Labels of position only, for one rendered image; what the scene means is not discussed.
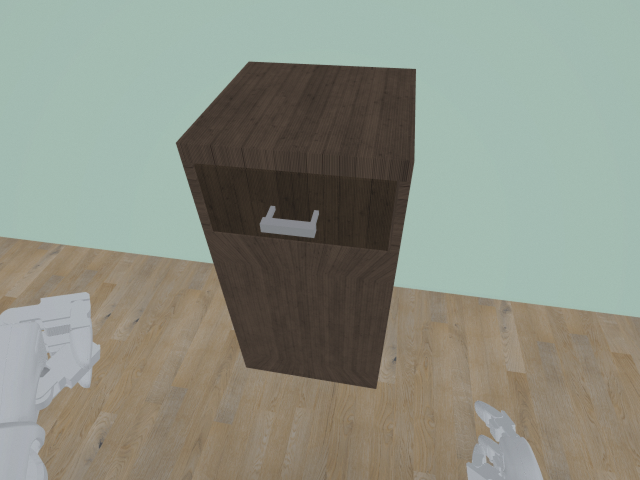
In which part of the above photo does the left robot forearm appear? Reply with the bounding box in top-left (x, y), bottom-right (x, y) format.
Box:
top-left (0, 421), bottom-right (48, 480)

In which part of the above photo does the right robot hand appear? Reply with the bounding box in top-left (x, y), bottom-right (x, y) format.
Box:
top-left (466, 401), bottom-right (543, 480)

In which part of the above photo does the left robot hand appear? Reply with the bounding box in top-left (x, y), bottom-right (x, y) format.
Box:
top-left (0, 292), bottom-right (100, 424)

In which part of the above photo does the cabinet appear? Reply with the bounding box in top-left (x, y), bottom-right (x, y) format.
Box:
top-left (176, 62), bottom-right (416, 389)

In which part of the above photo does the handle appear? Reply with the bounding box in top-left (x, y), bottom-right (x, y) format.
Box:
top-left (260, 206), bottom-right (319, 238)

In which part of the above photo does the drawer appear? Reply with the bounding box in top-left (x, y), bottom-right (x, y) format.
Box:
top-left (194, 163), bottom-right (397, 251)

